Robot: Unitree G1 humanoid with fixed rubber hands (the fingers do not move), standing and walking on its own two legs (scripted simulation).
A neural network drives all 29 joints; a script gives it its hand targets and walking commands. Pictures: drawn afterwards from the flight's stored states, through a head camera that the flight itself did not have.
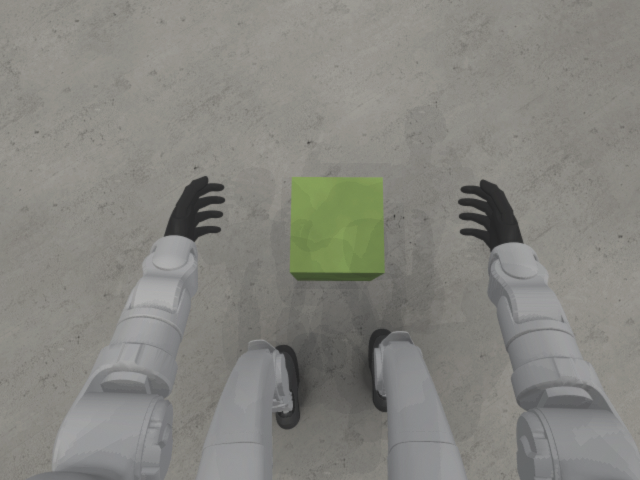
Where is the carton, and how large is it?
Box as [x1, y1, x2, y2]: [290, 177, 384, 280]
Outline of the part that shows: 292,177 290,272 297,280 370,280 383,273 384,262 382,177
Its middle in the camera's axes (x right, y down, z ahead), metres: +0.03 -0.01 +0.96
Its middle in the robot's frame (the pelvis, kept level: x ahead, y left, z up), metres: +0.46 -0.02 -0.56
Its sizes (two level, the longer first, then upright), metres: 0.210 0.200 0.250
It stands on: the floor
